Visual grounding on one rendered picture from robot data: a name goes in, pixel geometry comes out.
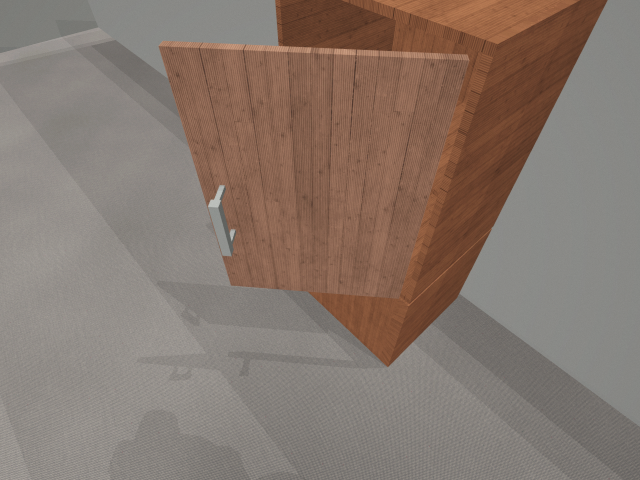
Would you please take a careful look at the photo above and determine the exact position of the cupboard door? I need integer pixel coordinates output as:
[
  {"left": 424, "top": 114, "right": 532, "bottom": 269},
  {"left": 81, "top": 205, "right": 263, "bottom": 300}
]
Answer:
[{"left": 159, "top": 41, "right": 469, "bottom": 299}]

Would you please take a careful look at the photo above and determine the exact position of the handle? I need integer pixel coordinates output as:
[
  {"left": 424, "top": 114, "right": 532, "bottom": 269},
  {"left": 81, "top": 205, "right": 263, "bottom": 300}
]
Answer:
[{"left": 208, "top": 185, "right": 236, "bottom": 256}]

